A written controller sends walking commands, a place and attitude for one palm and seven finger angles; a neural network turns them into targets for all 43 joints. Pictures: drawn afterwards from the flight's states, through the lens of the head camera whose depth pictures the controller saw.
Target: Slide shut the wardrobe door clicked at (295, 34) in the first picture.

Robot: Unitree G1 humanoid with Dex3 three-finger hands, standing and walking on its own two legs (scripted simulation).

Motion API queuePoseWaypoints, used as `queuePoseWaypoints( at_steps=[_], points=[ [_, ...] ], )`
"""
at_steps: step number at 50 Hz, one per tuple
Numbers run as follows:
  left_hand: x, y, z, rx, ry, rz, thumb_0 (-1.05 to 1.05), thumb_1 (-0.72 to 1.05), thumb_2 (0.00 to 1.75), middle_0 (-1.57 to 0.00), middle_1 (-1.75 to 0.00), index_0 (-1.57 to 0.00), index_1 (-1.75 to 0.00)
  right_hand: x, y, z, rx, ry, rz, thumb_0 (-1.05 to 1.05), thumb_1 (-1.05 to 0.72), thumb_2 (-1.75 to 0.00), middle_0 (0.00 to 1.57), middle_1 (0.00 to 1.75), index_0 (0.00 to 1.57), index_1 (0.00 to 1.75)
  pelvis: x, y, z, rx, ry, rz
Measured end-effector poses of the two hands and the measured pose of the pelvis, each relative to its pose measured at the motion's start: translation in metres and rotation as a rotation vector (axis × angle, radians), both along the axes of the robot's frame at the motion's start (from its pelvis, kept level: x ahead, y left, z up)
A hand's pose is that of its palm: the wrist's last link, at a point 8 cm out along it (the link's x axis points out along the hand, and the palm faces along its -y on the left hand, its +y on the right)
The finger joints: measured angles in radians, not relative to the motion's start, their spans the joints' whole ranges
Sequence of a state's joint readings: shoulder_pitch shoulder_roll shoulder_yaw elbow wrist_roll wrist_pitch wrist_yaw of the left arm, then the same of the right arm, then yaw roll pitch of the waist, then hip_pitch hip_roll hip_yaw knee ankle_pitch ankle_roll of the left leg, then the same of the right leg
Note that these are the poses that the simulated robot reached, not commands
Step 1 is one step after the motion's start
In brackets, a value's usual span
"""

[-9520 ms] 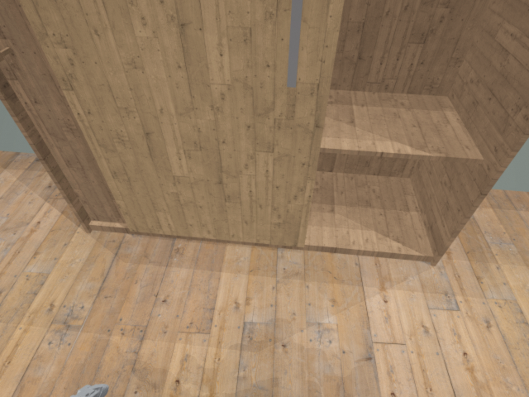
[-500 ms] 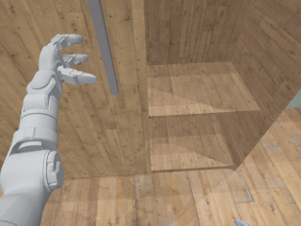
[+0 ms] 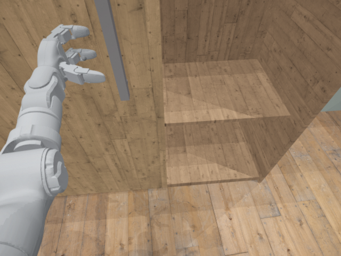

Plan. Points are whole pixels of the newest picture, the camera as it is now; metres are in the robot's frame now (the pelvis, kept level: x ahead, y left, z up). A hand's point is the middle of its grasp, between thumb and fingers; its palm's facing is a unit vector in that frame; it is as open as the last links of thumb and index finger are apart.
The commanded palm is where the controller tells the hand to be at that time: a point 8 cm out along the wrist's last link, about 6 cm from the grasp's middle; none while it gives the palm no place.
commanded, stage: move the hooked fingers beside the handle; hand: left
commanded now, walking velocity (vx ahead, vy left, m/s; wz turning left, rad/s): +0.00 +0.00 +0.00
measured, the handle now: (114, 40) +0.53 +0.12 +0.23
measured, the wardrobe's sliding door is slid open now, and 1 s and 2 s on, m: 0.57 0.58 0.57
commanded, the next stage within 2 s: feel for the door with the fingertips in 1.20 s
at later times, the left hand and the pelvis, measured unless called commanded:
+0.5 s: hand (82, 58) +0.49 +0.19 +0.21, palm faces +0.04 -1.00 +0.00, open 13.3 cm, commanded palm +0.50 +0.24 +0.19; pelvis -0.03 +0.00 -0.01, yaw +0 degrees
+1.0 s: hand (81, 58) +0.49 +0.19 +0.21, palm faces +0.04 -1.00 -0.01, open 13.3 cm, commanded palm +0.49 +0.23 +0.19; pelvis -0.04 +0.00 -0.01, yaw +0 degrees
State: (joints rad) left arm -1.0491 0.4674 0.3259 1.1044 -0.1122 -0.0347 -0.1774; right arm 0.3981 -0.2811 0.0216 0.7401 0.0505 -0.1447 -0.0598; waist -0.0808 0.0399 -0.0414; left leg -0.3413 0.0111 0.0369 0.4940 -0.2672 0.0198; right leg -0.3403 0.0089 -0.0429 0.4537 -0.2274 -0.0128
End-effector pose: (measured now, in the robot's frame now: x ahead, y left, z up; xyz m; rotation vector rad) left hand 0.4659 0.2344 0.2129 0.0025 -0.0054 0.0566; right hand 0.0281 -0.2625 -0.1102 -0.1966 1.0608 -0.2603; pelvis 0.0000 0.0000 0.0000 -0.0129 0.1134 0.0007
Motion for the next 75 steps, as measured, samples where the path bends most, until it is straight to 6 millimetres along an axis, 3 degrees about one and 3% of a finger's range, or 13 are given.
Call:
queuePoseWaypoints(
  at_steps=[11, 30, 39, 53, 75],
  points=[
    [0.000, 0.001, 0.000, 0.001, -0.002, -0.005, -0.02, -0.50, 0.30, -0.39, -1.23, -0.39, -1.23, -0.009, 0.003, 0.000, -0.006, -0.002, 0.018, 0.01, -0.91, -0.90, 0.20, 0.30, 0.21, 0.30, -0.011, 0.003, -0.003, -0.002, 0.024, 0.005],
    [0.002, 0.006, -0.001, 0.005, -0.005, -0.017, -0.02, -0.50, 0.30, -0.46, -1.22, -0.44, -1.23, -0.074, -0.006, 0.001, -0.038, 0.106, -0.035, 0.01, -0.91, -0.90, 0.20, 0.30, 0.21, 0.30, -0.031, 0.002, -0.009, -0.007, 0.069, 0.002],
    [0.002, 0.006, -0.001, 0.007, -0.006, -0.012, -0.02, -0.50, 0.30, -0.46, -1.22, -0.44, -1.23, -0.092, -0.007, 0.000, -0.039, 0.133, -0.047, 0.01, -0.91, -0.90, 0.20, 0.30, 0.21, 0.30, -0.037, 0.000, -0.012, -0.009, 0.085, -0.001],
    [0.002, 0.005, -0.001, 0.009, -0.008, -0.014, -0.02, -0.50, 0.30, -0.46, -1.22, -0.43, -1.23, -0.092, -0.005, -0.002, -0.027, 0.126, -0.042, 0.01, -0.91, -0.90, 0.20, 0.30, 0.21, 0.30, -0.038, 0.000, -0.014, -0.013, 0.091, 0.000],
    [0.000, 0.002, -0.003, 0.010, -0.023, 0.006, -0.02, -0.50, 0.30, -0.43, -1.22, -0.38, -1.22, -0.068, 0.003, -0.004, -0.003, 0.105, 0.004, 0.01, -0.91, -0.90, 0.20, 0.30, 0.21, 0.30, -0.029, 0.003, -0.012, -0.012, 0.075, 0.012]
  ],
)
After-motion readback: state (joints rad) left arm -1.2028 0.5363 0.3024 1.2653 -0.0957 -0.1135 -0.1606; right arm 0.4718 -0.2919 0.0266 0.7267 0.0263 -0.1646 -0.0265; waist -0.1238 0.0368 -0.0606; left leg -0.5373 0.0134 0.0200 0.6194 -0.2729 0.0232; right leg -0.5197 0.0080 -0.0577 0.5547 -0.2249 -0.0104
